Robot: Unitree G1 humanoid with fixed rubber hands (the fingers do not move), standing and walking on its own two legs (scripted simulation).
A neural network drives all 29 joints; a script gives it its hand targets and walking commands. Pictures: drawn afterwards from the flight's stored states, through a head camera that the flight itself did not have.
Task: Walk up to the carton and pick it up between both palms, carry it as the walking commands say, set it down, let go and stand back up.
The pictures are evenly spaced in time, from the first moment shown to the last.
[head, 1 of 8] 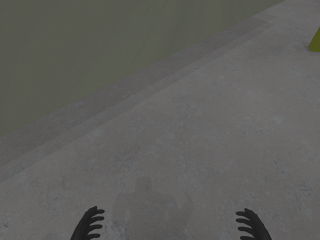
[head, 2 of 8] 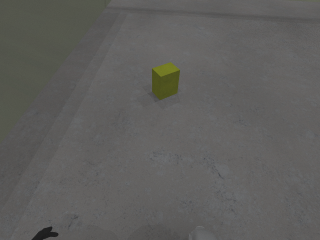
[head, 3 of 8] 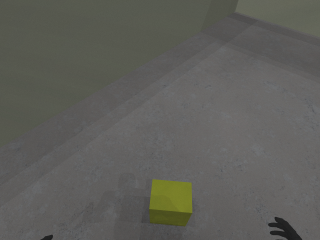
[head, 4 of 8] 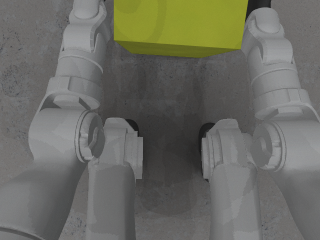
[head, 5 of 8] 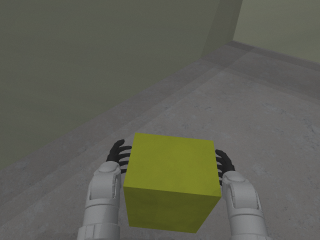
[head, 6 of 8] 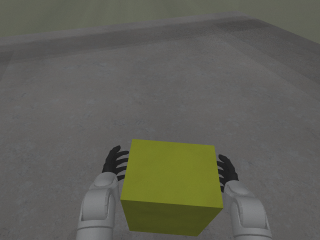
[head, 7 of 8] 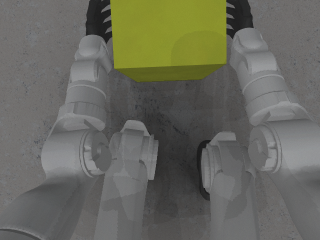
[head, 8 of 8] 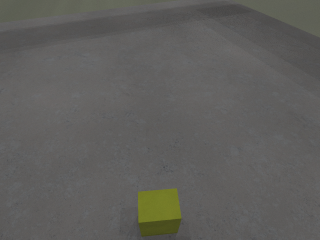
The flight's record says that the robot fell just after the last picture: no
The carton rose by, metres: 0.67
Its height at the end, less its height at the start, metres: +0.00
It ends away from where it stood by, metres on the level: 0.80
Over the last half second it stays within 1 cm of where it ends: yes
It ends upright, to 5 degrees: yes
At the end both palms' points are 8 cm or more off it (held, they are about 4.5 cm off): yes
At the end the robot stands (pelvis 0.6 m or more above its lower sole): yes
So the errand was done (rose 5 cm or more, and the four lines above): yes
